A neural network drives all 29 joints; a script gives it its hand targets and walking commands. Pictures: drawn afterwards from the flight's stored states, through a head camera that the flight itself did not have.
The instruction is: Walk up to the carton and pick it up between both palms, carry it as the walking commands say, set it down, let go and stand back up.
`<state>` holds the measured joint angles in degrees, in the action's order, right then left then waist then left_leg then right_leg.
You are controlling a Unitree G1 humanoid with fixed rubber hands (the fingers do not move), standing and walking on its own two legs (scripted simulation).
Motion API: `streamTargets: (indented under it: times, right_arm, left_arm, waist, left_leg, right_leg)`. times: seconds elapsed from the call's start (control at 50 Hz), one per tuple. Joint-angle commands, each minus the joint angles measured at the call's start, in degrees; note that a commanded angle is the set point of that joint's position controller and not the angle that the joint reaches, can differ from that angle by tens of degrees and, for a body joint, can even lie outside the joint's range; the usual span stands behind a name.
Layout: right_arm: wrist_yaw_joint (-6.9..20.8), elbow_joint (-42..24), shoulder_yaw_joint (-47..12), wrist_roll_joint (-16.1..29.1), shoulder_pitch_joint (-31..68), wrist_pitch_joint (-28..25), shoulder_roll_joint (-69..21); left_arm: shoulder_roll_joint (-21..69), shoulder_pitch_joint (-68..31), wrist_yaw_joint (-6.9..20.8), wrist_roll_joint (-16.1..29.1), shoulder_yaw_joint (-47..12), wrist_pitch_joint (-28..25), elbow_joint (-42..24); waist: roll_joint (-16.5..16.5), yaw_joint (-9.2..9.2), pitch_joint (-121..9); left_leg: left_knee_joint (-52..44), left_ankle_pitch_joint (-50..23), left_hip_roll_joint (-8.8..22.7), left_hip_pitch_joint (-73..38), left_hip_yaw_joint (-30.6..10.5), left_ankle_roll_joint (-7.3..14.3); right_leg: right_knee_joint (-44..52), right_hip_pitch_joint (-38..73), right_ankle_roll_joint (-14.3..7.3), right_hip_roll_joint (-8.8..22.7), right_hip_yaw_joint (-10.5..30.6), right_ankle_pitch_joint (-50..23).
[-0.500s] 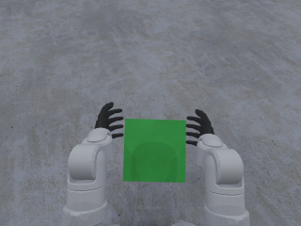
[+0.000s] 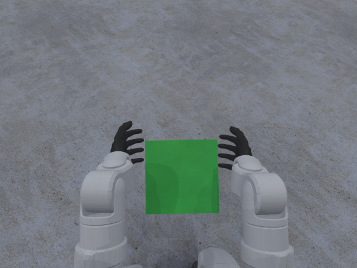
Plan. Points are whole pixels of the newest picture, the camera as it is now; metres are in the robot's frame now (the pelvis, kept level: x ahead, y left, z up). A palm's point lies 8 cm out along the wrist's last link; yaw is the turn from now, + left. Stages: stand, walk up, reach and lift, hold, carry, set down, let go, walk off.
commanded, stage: carry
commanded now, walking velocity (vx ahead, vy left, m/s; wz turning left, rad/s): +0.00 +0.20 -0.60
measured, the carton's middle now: (181, 171) +0.33 +0.01 -0.02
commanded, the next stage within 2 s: none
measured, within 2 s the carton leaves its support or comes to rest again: neither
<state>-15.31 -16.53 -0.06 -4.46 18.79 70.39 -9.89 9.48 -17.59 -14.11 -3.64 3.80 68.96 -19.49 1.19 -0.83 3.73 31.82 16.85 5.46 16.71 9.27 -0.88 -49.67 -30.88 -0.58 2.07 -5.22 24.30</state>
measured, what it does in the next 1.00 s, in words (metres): walks backwards, turning right: right foot, then left foot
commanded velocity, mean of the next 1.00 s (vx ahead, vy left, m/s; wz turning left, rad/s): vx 0.00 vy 0.20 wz -0.60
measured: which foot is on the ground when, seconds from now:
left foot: down 0.00-0.12, up 0.14-0.44, down 0.46-0.74, up 0.76-1.00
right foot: up 0.00-0.10, down 0.12-0.46, up 0.48-0.72, down 0.74-1.00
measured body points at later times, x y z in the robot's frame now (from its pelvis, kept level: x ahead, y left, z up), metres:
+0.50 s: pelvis -0.06 +0.06 +0.00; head +0.00 +0.05 +0.44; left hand +0.29 +0.08 +0.08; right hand +0.21 -0.15 +0.08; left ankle -0.02 +0.17 -0.73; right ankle -0.01 -0.09 -0.72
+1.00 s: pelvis -0.10 +0.10 +0.00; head -0.07 +0.08 +0.45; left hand +0.22 +0.02 +0.09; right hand +0.08 -0.18 +0.09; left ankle -0.03 +0.20 -0.70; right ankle -0.11 -0.03 -0.73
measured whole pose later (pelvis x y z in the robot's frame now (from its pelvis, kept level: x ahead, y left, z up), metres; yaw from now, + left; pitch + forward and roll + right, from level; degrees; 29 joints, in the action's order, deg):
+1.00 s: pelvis -0.10 +0.10 +0.00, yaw -34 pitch +4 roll +1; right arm -15.7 -15.6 3.3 -2.8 19.6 69.9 -10.1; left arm 9.5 -17.5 -14.7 -3.6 2.3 67.8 -17.3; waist 1.7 2.0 -0.2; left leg 47.7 24.6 0.8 27.8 2.4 -2.5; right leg -31.0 -25.6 -0.3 -0.1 2.6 9.4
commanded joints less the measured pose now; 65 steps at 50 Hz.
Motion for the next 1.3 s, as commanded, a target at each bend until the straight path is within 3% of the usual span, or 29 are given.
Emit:
streamTargets:
  times: [0.0,0.06,0.1,0.14,0.16,0.2,0.24,0.34,0.4,0.42,0.44,0.46,0.48,0.52,0.62,0.66,0.7,0.72,0.74,0.76,0.8,0.86,0.96,1.02,1.04,1.08,1.14,1.18,1.28]
  right_arm:
    - [11.46,-13.08,-24.18,15.86,17.30,-5.37,-61.69]
    - [10.94,-11.55,-23.70,14.84,15.36,-4.95,-60.55]
    - [10.61,-8.42,-22.76,14.17,13.22,-4.19,-60.57]
    - [10.91,-10.40,-25.55,15.70,17.43,-3.18,-59.31]
    - [11.01,-10.42,-25.27,16.56,20.45,-3.08,-59.35]
    - [11.37,-12.43,-27.81,18.98,22.18,-4.10,-62.57]
    - [11.79,-14.18,-28.63,20.44,23.52,-4.95,-63.60]
    - [11.21,-13.69,-28.13,20.27,19.52,-4.98,-61.88]
    - [11.21,-13.13,-27.79,19.71,18.79,-4.29,-61.15]
    - [11.32,-12.42,-27.48,19.60,19.21,-4.21,-61.60]
    - [11.25,-10.33,-26.79,18.47,17.49,-3.78,-60.69]
    - [11.49,-11.80,-26.93,18.47,18.07,-4.22,-60.17]
    - [11.73,-11.08,-26.19,18.63,17.61,-4.31,-61.04]
    - [11.82,-9.02,-24.79,16.37,15.16,-4.49,-61.54]
    - [11.15,-11.15,-22.72,15.31,16.91,-5.20,-58.94]
    - [10.78,-8.78,-22.35,14.41,14.40,-4.55,-58.88]
    - [10.42,-7.39,-21.50,13.99,14.44,-3.93,-58.90]
    - [10.21,-5.98,-21.30,14.09,15.61,-3.41,-59.11]
    - [10.36,-8.50,-23.45,14.81,18.37,-2.98,-58.62]
    - [10.29,-8.14,-23.22,15.25,19.64,-2.69,-57.48]
    - [11.11,-10.62,-25.76,18.58,24.39,-3.24,-60.77]
    - [11.71,-10.26,-26.34,19.75,23.72,-4.11,-62.20]
    - [11.62,-8.86,-25.97,19.87,20.56,-4.08,-60.43]
    - [11.74,-7.71,-25.50,18.95,19.95,-3.90,-59.92]
    - [11.71,-6.24,-24.87,18.20,19.78,-3.69,-59.44]
    - [12.00,-8.16,-24.36,18.10,20.38,-4.75,-59.27]
    - [11.96,-4.67,-22.18,14.41,17.63,-4.30,-58.91]
    - [11.61,-7.05,-21.44,14.18,20.23,-4.98,-58.37]
    - [10.89,-5.88,-20.89,13.66,18.68,-4.51,-57.97]
  left_arm:
    - [63.04,-21.54,12.57,20.23,-33.81,-1.45,-8.84]
    - [61.99,-18.94,12.49,19.49,-32.77,-0.98,-6.46]
    - [61.80,-18.19,12.50,19.05,-31.78,-0.38,-5.45]
    - [59.66,-13.11,12.18,16.35,-27.50,-0.44,-0.25]
    - [59.63,-14.11,12.09,16.39,-26.71,-0.17,0.29]
    - [62.17,-15.15,12.12,16.72,-26.91,-1.56,-2.76]
    - [62.82,-15.50,11.55,15.80,-26.64,-2.53,-4.88]
    - [58.91,-13.09,10.40,14.24,-26.16,-2.74,-5.69]
    - [57.72,-12.68,10.12,13.51,-26.09,-2.02,-4.25]
    - [57.48,-13.33,10.14,13.58,-26.27,-1.95,-4.10]
    - [57.32,-13.28,10.06,13.22,-26.57,-1.63,-2.38]
    - [58.15,-14.00,10.38,13.77,-27.66,-1.51,-3.72]
    - [58.55,-18.93,10.86,15.15,-28.58,-1.69,-6.09]
    - [60.62,-20.92,11.74,17.69,-31.00,-1.60,-6.12]
    - [60.22,-21.94,11.98,19.56,-32.18,-1.65,-6.88]
    - [59.56,-19.81,12.06,19.04,-31.27,-0.93,-4.92]
    - [59.76,-18.73,12.17,19.09,-30.57,-0.40,-4.74]
    - [59.29,-18.16,12.29,19.22,-29.98,-0.16,-5.06]
    - [58.22,-16.21,11.84,17.43,-27.68,-0.58,-1.57]
    - [57.64,-15.51,11.55,16.88,-26.54,-0.04,0.58]
    - [60.12,-15.49,11.54,16.97,-26.38,-1.05,-2.30]
    - [60.43,-16.75,10.99,16.31,-26.55,-2.39,-5.36]
    - [57.27,-13.50,9.77,14.89,-26.41,-2.62,-6.13]
    - [56.02,-14.58,9.51,13.74,-26.22,-1.96,-3.10]
    - [55.60,-16.03,9.41,13.34,-25.83,-1.65,-1.48]
    - [56.85,-20.88,10.05,15.09,-28.76,-1.68,-4.94]
    - [58.74,-23.77,11.02,17.30,-30.30,-1.14,-2.93]
    - [60.21,-24.74,11.27,18.74,-31.55,-1.42,-3.69]
    - [59.46,-22.82,10.88,18.15,-29.87,-1.21,-2.47]
  waist:
    - [-13.56,1.82,-28.17]
    - [-13.18,1.62,-29.30]
    - [-9.14,-0.07,-30.58]
    - [18.29,-0.92,-28.49]
    - [12.57,-0.27,-28.37]
    - [6.79,-0.19,-30.48]
    - [7.81,-0.08,-30.75]
    - [9.18,-0.37,-34.34]
    - [10.53,0.38,-33.92]
    - [7.46,1.00,-34.00]
    - [-1.35,1.34,-32.42]
    - [-17.58,2.09,-30.80]
    - [-15.89,2.33,-27.84]
    - [-9.62,1.60,-25.32]
    - [-13.92,1.61,-28.65]
    - [-13.61,1.50,-29.92]
    - [-9.95,0.07,-31.41]
    - [-2.00,-1.03,-31.80]
    - [17.56,-1.40,-30.73]
    - [16.15,-0.58,-29.45]
    - [7.96,-0.28,-30.68]
    - [8.97,-0.22,-31.50]
    - [9.58,-0.66,-33.27]
    - [8.72,0.73,-33.78]
    - [4.34,0.78,-31.83]
    - [-21.41,2.41,-28.75]
    - [-7.74,1.49,-23.41]
    - [-10.44,1.16,-24.66]
    - [-13.14,1.46,-29.71]
  left_leg:
    - [-3.04,-39.39,12.37,-16.45,-3.95,7.45]
    - [2.46,-43.64,12.52,-19.07,-2.63,7.36]
    - [9.53,-31.54,9.59,-9.93,-0.17,3.35]
    - [24.04,17.70,-2.06,18.51,-1.87,-3.25]
    - [30.97,18.23,-1.49,19.45,-7.73,-3.29]
    - [31.45,12.41,-0.94,20.02,-10.58,-2.03]
    - [24.29,9.27,-1.75,15.42,-9.54,-2.24]
    - [12.48,7.54,-5.39,7.36,-7.33,-1.98]
    - [-2.49,2.66,-5.04,-6.42,-5.03,-0.10]
    - [-8.98,0.61,-2.86,-14.42,-4.88,1.45]
    - [-12.93,-1.70,5.13,-20.62,-11.16,4.11]
    - [-13.62,-13.62,20.72,-22.40,-25.45,11.94]
    - [-12.09,-27.27,21.13,-18.38,-22.31,14.66]
    - [-8.78,-31.23,15.40,-13.35,-12.36,11.69]
    - [-2.92,-37.84,12.50,-16.00,-3.67,9.19]
    - [0.81,-40.11,13.08,-18.05,-3.00,9.14]
    - [6.54,-31.08,10.77,-11.88,-0.24,5.11]
    - [12.65,-17.49,7.96,0.44,-0.73,1.82]
    - [22.26,10.96,-0.80,18.37,0.51,-2.38]
    - [29.83,18.11,-1.54,22.33,-5.29,-3.65]
    - [33.95,12.39,-1.29,22.93,-9.45,-2.33]
    - [26.05,8.43,-2.54,17.58,-8.28,-1.92]
    - [13.85,7.90,-5.12,10.75,-6.56,-1.68]
    - [-6.12,1.00,-4.20,-7.59,-3.68,0.99]
    - [-10.03,0.69,-1.58,-15.44,-4.04,2.23]
    - [-14.36,-9.53,20.04,-17.58,-23.91,14.01]
    - [-12.72,-9.04,14.44,-7.45,-13.30,12.51]
    - [-10.02,-10.93,10.95,-8.87,-6.43,9.25]
    - [-1.69,-29.62,12.34,-15.40,-3.92,10.05]
  right_leg:
    - [0.35,3.30,0.15,-0.04,-1.99,-1.39]
    - [11.63,7.12,0.06,-1.23,-3.53,-2.89]
    - [26.92,20.83,-1.41,2.86,0.16,-15.47]
    - [25.25,35.26,-13.58,24.42,31.87,-61.48]
    - [25.02,33.78,-15.30,24.66,31.41,-61.11]
    - [24.38,35.03,-12.82,20.15,23.32,-52.65]
    - [24.11,32.29,-9.96,16.43,17.64,-47.21]
    - [25.00,30.88,-10.05,15.87,19.34,-42.78]
    - [24.24,21.38,-6.35,12.25,15.57,-33.55]
    - [22.61,14.99,-4.55,9.00,12.71,-26.69]
    - [16.25,6.98,-2.89,5.23,8.02,-15.92]
    - [1.40,-6.15,0.04,-2.15,0.60,6.03]
    - [-7.49,-6.05,0.16,-0.86,1.97,10.91]
    - [-12.24,-3.00,0.12,0.55,2.88,4.88]
    - [0.39,3.47,0.13,-1.42,-0.85,1.02]
    - [8.39,5.45,0.07,-1.59,-1.13,1.04]
    - [25.08,15.67,-0.36,-0.54,-0.83,-11.85]
    - [26.86,26.98,-1.69,5.65,8.34,-21.58]
    - [25.42,34.22,-10.71,21.76,32.50,-53.11]
    - [24.26,33.43,-14.44,23.16,34.14,-59.26]
    - [23.26,32.67,-11.78,18.97,26.24,-51.65]
    - [24.07,29.32,-9.31,14.79,19.97,-42.28]
    - [25.45,26.92,-9.17,13.86,22.30,-36.15]
    - [23.15,16.70,-4.97,9.46,16.61,-29.15]
    - [22.31,9.39,-3.39,6.85,14.23,-18.99]
    - [-4.02,-7.28,0.44,-3.88,1.57,10.76]
    - [-15.65,-3.88,0.59,0.54,3.83,4.04]
    - [-7.77,-0.14,0.56,0.14,1.44,0.88]
    - [6.56,5.74,0.60,-1.60,-0.76,2.81]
